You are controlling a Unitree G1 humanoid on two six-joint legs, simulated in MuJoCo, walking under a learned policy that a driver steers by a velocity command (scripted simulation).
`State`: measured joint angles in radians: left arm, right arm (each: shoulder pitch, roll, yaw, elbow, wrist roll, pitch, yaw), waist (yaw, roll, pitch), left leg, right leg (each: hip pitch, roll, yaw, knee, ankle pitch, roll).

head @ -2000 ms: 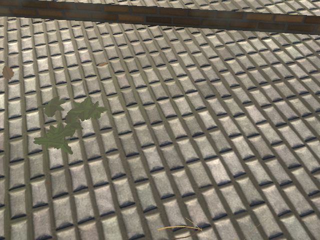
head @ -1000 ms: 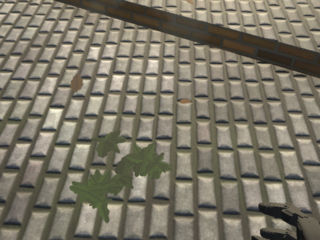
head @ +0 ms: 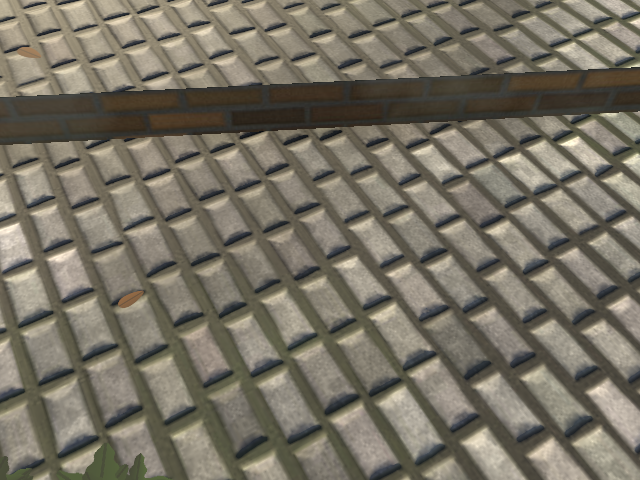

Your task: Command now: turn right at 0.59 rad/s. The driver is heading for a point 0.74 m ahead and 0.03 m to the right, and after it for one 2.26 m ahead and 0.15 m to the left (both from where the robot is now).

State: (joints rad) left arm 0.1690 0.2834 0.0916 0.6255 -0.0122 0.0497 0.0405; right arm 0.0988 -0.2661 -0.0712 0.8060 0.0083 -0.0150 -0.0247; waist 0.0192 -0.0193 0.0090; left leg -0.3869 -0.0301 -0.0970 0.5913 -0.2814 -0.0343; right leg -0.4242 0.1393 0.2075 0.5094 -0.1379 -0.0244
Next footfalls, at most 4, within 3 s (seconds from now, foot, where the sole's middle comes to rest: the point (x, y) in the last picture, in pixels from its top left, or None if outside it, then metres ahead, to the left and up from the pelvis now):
0.02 left None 0.06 0.13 -0.77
0.48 right None -0.01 -0.13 -0.77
1.00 left None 0.39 -0.03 -0.77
1.50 right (457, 389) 0.65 -0.27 -0.77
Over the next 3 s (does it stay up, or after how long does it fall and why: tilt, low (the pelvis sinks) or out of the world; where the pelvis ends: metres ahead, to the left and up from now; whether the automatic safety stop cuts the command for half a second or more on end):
stays up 1.06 0.05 0.01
